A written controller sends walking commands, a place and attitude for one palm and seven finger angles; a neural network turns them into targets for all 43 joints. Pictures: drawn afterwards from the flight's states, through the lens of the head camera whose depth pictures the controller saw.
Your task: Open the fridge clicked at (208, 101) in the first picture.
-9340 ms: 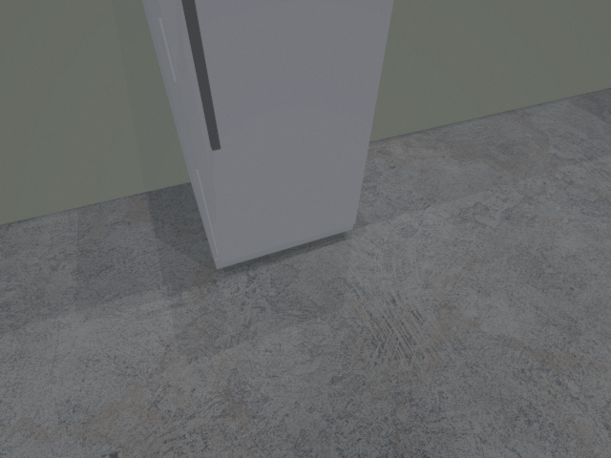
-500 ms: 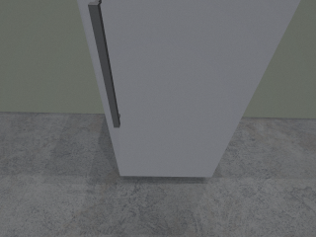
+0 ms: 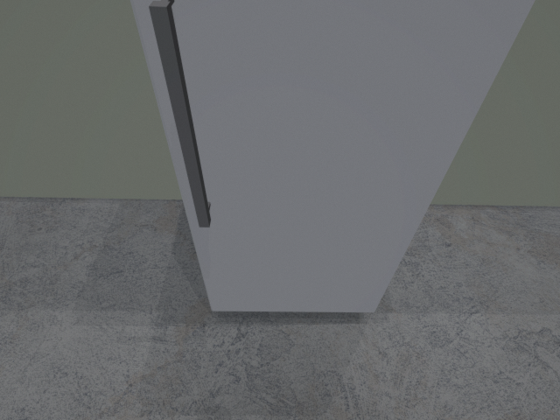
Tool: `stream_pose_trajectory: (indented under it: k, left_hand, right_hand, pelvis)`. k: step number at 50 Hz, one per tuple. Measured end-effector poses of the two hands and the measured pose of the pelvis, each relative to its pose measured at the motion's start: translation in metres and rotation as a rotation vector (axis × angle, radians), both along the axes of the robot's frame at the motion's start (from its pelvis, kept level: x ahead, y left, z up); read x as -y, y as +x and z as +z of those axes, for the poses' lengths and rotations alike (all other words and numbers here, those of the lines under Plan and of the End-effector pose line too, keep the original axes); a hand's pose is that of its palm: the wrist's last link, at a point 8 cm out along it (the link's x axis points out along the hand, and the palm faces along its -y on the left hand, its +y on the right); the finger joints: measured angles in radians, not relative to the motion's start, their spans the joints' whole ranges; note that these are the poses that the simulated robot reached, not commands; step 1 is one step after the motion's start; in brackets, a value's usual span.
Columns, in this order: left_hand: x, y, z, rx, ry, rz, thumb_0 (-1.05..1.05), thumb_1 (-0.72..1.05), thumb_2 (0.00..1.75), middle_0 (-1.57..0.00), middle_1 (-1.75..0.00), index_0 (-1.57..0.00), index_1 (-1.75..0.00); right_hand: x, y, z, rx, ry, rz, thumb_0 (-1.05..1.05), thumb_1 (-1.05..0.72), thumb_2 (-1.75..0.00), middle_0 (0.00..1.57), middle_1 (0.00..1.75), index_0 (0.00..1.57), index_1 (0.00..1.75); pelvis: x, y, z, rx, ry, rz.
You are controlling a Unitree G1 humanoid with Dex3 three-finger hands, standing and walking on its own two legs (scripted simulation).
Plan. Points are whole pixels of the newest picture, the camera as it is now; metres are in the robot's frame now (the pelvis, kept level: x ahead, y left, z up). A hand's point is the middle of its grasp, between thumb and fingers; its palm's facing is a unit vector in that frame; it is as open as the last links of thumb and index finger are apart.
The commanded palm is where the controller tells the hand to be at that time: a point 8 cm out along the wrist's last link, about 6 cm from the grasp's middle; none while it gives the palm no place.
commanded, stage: look again from close up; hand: left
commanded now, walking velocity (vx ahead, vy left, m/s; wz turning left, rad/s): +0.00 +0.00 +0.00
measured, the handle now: (190, 135) +0.56 +0.21 +0.10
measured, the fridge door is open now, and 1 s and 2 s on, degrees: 0 0 0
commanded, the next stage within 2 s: shuffle to correct the standing spot in 1.02 s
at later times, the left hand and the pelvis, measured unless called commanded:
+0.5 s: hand out of the picture +0.00 +0.15 -0.18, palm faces +0.06 -0.99 -0.14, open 7.4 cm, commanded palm none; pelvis +0.01 +0.00 +0.00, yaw +0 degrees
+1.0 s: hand out of the picture +0.01 +0.15 -0.18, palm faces +0.05 -0.99 -0.15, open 7.4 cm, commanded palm none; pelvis +0.02 +0.00 +0.00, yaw -1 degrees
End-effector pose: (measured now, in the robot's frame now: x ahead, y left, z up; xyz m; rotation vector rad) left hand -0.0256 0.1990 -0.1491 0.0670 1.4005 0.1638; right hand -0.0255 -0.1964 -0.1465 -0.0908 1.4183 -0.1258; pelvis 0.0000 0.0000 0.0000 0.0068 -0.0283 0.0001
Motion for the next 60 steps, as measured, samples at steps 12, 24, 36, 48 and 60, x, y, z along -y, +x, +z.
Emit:
stream_pose_trajectory:
  k: [12, 24, 36, 48, 60]
  left_hand:
    - [0.000, 0.006, 0.000, -0.008, -0.005, -0.004, 0.00, 0.91, 0.90, -0.20, -0.30, -0.19, -0.30]
    - [-0.002, 0.015, 0.000, -0.009, -0.004, -0.012, 0.00, 0.91, 0.90, -0.20, -0.30, -0.19, -0.30]
    - [-0.004, 0.022, 0.001, -0.010, 0.003, -0.018, 0.00, 0.91, 0.90, -0.20, -0.30, -0.19, -0.30]
    - [-0.002, 0.027, 0.002, -0.010, 0.005, -0.022, 0.00, 0.91, 0.90, -0.20, -0.30, -0.19, -0.30]
    - [0.001, 0.027, 0.000, -0.006, 0.002, -0.013, 0.00, 0.91, 0.90, -0.20, -0.30, -0.19, -0.30]
  right_hand:
    - [0.001, 0.005, 0.001, -0.012, -0.006, 0.000, 0.00, -0.91, -0.90, 0.20, 0.30, 0.20, 0.30]
    - [-0.001, 0.015, 0.002, -0.006, -0.006, -0.001, 0.00, -0.91, -0.90, 0.20, 0.30, 0.20, 0.30]
    - [0.000, 0.023, 0.002, -0.002, -0.008, 0.000, 0.00, -0.91, -0.90, 0.20, 0.30, 0.20, 0.30]
    - [0.002, 0.028, 0.002, 0.000, -0.010, 0.000, 0.00, -0.91, -0.90, 0.20, 0.30, 0.20, 0.30]
    - [0.005, 0.027, 0.001, -0.007, -0.007, 0.008, 0.00, -0.91, -0.90, 0.20, 0.30, 0.20, 0.30]
  pelvis:
    - [-0.001, 0.007, 0.001, -0.002, -0.001, -0.001]
    - [-0.002, 0.014, 0.001, -0.004, -0.003, -0.005]
    - [-0.002, 0.020, 0.002, -0.003, -0.002, -0.009]
    - [0.000, 0.024, 0.002, -0.002, -0.001, -0.010]
    - [0.003, 0.025, 0.001, 0.001, -0.002, -0.003]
